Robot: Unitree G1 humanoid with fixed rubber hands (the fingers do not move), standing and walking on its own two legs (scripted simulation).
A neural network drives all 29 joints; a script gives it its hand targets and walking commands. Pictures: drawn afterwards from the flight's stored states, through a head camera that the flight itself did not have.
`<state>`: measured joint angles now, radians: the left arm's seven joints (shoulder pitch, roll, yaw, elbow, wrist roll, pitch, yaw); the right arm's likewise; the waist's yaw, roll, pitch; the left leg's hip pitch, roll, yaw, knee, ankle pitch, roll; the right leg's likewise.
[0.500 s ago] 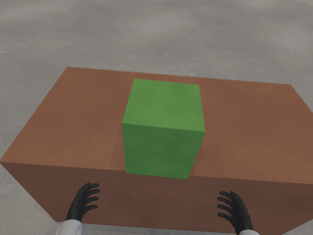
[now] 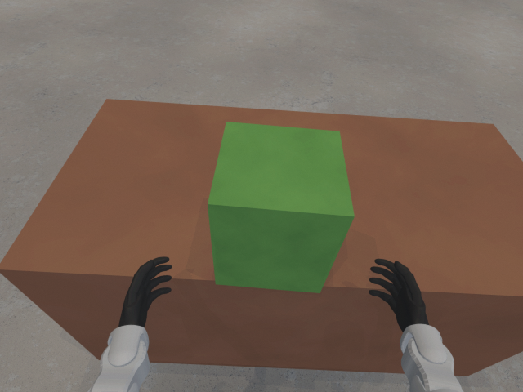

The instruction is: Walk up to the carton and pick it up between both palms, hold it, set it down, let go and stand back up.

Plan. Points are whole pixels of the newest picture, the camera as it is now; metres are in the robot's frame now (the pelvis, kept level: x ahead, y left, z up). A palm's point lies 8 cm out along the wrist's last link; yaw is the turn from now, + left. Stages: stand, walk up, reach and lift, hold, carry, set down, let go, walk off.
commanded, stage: reach and lift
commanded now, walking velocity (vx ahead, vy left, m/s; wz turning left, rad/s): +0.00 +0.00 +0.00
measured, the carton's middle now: (275, 211) +0.45 -0.01 +0.00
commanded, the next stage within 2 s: none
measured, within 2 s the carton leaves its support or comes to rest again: neither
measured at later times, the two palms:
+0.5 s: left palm (146, 251) +0.33 +0.19 +0.02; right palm (409, 253) +0.35 -0.23 +0.04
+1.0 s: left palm (145, 190) +0.40 +0.20 +0.09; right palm (403, 194) +0.41 -0.21 +0.11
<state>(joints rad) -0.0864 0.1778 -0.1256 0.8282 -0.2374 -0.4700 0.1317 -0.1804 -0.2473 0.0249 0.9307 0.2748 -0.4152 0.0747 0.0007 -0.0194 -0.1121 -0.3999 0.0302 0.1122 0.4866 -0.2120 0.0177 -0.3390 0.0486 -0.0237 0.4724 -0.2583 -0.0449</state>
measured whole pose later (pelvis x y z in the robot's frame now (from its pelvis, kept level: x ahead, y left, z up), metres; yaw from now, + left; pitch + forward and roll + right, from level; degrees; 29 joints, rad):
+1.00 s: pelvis -0.01 -0.01 +0.01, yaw +0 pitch +12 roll -1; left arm -0.75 0.26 0.00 1.08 -0.26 -0.14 0.08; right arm -0.84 -0.29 0.09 1.16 0.34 -0.06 -0.05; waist 0.00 0.00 -0.18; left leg -0.45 0.04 0.10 0.37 -0.12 0.01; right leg -0.38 0.07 -0.04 0.34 -0.16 -0.06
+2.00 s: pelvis -0.02 -0.01 -0.01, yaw +0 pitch +27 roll -1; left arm -1.07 0.30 -0.07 1.38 -0.36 -0.21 0.09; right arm -1.15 -0.33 0.06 1.40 0.34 -0.09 0.01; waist 0.00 0.01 -0.28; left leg -0.81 0.05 0.09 0.42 -0.08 0.02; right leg -0.75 0.07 -0.05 0.40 -0.13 -0.05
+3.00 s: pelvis +0.01 -0.01 +0.01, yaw +2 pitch +25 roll +0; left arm -0.92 0.00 0.58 1.10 0.39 -0.25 0.07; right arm -0.93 0.03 -0.63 1.00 -0.47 -0.16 -0.03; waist -0.02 0.03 -0.19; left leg -0.62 0.02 0.06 0.19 0.00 0.01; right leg -0.55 0.06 -0.06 0.18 -0.07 -0.06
